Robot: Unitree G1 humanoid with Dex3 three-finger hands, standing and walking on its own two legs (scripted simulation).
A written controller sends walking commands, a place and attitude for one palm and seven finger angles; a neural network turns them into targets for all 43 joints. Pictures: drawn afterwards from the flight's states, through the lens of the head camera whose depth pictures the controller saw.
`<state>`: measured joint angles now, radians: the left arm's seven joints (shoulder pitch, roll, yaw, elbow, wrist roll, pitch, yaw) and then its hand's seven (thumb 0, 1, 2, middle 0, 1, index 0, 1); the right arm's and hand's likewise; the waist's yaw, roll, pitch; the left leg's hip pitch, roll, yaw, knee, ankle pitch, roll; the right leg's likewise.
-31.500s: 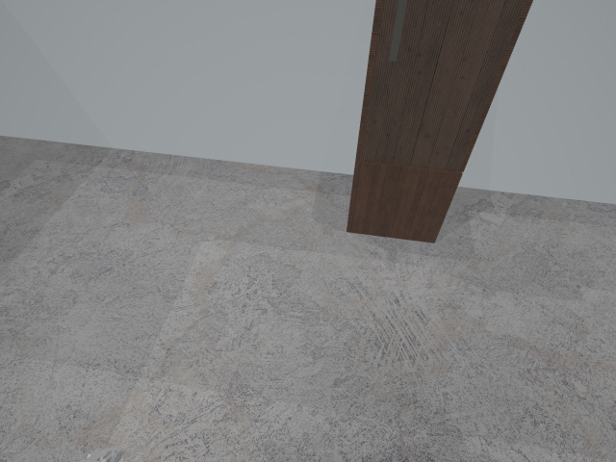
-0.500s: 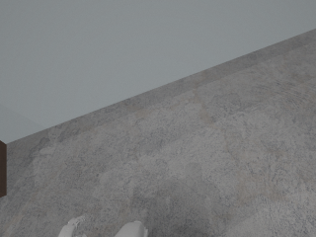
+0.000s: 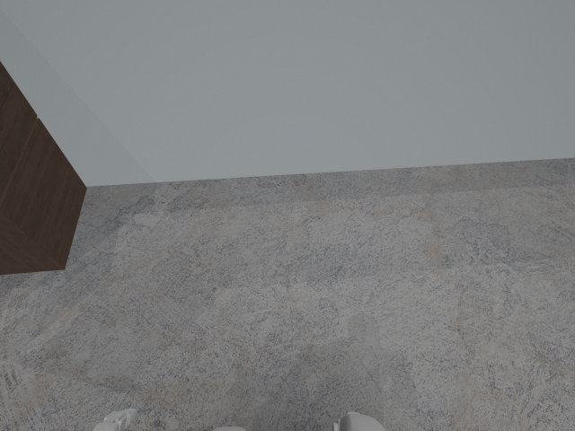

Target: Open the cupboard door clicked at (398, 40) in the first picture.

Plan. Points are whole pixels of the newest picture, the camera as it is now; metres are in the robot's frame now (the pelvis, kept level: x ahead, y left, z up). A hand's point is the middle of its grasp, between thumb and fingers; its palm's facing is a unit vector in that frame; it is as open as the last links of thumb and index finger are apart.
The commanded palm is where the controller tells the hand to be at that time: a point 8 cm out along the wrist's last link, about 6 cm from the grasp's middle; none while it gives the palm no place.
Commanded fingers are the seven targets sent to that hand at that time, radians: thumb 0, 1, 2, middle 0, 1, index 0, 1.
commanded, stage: turn to face it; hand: left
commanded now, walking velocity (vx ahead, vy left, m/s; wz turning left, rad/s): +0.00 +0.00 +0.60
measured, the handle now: out of the picture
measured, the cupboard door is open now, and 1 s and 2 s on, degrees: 44 44 44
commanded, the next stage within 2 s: take the last steps up to it in 1.36 s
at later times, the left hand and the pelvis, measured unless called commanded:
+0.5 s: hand out of the picture +0.00 +0.19 -0.19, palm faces +0.33 -0.92 -0.22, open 7.4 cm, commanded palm none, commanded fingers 0.00 0.90 0.90 -0.20 -0.30 -0.20 -0.30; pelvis +0.02 -0.01 -0.02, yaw +19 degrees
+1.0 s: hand out of the picture +0.02 +0.17 -0.15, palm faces +0.57 -0.78 -0.26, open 7.4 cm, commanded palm none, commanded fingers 0.00 0.90 0.90 -0.20 -0.30 -0.20 -0.30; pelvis +0.06 -0.04 +0.00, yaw +37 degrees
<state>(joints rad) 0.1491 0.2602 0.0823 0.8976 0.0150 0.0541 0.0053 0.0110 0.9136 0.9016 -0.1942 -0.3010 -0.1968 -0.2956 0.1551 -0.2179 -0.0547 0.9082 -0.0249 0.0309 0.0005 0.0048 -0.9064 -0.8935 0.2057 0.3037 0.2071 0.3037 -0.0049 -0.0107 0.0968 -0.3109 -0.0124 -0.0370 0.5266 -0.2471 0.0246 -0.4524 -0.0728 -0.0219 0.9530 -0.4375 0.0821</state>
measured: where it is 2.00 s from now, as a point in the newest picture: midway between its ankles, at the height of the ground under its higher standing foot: outside the picture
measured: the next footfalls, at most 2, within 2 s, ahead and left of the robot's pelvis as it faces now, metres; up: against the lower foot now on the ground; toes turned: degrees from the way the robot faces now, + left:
right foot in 0.14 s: +0.04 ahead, -0.16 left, +0.00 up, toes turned +3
left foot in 0.46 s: +0.04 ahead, +0.10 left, +0.00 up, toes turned +22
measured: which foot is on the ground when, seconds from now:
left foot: down 0.00-0.12, up 0.14-0.44, down 0.46-0.82, up 0.84-1.00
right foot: up 0.00-0.12, down 0.14-0.46, up 0.48-0.80, down 0.82-1.00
